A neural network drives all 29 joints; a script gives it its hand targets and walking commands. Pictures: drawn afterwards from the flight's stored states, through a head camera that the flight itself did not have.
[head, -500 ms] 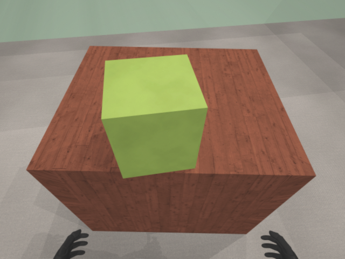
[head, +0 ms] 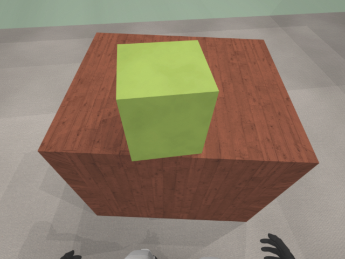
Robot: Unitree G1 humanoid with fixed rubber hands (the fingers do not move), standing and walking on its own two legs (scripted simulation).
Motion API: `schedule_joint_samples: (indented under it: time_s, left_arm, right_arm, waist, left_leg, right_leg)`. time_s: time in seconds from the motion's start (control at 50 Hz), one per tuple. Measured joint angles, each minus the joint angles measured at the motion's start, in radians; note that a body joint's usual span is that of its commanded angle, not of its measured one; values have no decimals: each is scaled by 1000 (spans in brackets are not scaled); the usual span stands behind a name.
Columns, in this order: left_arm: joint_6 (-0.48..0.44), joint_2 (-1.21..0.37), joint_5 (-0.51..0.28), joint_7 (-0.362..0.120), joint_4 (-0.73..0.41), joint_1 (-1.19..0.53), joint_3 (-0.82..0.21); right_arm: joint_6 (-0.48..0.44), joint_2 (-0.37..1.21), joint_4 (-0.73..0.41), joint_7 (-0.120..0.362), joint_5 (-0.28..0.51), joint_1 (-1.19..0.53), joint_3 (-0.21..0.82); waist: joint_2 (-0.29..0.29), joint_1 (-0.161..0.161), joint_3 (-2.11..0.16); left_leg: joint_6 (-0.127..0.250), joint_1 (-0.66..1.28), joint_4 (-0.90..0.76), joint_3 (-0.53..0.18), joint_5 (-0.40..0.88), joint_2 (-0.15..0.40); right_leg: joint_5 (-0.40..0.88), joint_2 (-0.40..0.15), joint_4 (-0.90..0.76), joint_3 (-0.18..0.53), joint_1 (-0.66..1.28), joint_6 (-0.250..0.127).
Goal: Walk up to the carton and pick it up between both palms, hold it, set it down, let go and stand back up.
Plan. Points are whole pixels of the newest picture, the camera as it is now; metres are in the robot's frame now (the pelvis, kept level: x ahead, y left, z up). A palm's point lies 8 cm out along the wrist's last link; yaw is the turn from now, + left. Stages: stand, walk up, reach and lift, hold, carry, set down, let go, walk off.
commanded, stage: walk up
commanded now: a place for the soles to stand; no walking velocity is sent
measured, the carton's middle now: (163, 103) +0.48 +0.02 +0.05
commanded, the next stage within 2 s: reach and lift in 1.46 s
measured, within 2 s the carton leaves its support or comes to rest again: neither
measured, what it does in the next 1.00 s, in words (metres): stands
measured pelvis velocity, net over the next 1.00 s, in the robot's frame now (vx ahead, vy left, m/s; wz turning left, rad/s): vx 0.02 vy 0.03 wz -0.04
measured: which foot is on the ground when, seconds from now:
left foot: down 0.00-1.00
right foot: down 0.00-1.00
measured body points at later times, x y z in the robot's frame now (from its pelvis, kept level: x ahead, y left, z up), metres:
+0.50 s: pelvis +0.02 +0.03 +0.00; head +0.03 +0.05 +0.45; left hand +0.12 +0.30 -0.12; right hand +0.12 -0.24 -0.10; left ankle +0.05 +0.16 -0.73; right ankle -0.01 -0.11 -0.73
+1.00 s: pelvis +0.02 +0.03 +0.00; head +0.03 +0.03 +0.45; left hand +0.13 +0.29 -0.11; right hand +0.14 -0.24 -0.10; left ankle +0.05 +0.16 -0.73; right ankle -0.01 -0.11 -0.73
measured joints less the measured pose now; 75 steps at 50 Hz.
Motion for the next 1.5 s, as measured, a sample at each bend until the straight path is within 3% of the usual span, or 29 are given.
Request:
schedule_joint_samples:
  time_s: [0.04, 0.1, 0.14, 0.22, 0.3, 0.54, 0.9, 1.5]
  left_arm:
    - [-5, -26, 14, 0, 12, 12, -6]
    - [-6, -41, 26, 3, 19, 47, -15]
    - [-9, -50, 30, 5, 27, 56, -18]
    - [-21, -57, 23, -2, 16, 50, -27]
    - [-8, -28, 3, -16, 13, 21, -22]
    - [-1, 13, 7, -26, 2, -8, -14]
    - [3, 1, -4, -27, 8, -19, -24]
    - [4, -1, -2, -30, 20, -25, -23]
  right_arm:
    - [2, -2, 23, 2, 12, 4, 1]
    - [6, 9, 37, 3, 7, 38, 4]
    - [2, 5, 39, 8, 5, 52, 3]
    - [-15, -16, 46, 7, 3, 49, -5]
    - [-42, -11, 51, -3, 8, 34, -5]
    - [-58, -4, 27, -10, 26, 28, 22]
    - [-46, -14, 5, -8, 28, -11, 26]
    - [-54, -14, 31, -10, 23, 25, 23]
  waist:
    - [34, 11, -5]
    - [29, 36, -42]
    - [31, 38, -47]
    - [45, 41, -25]
    - [16, 29, 0]
    - [-32, 20, -48]
    - [3, 24, -48]
    - [-11, 20, -38]
  left_leg:
    - [-12, -4, 45, -12, -36, 19]
    - [-40, -11, 132, 2, -191, 16]
    - [-47, -4, 158, 5, -205, 29]
    - [-53, 35, 89, -2, -178, 70]
    - [-66, 79, -30, 18, -16, 64]
    - [-45, 67, 3, 33, -83, 63]
    - [-52, 81, 6, 31, -90, 66]
    - [-58, 88, -9, 40, -79, 78]
  right_leg:
    - [108, 23, -40, -12, 26, -28]
    - [72, 12, -20, 2, 30, -53]
    - [65, 0, -30, 7, 43, -48]
    - [78, -10, -41, 20, 43, -23]
    - [53, -38, 4, 37, 19, -3]
    - [54, -39, -41, 56, 35, 19]
    - [44, -36, -33, 56, 47, 16]
    - [59, -25, -40, 73, 42, 12]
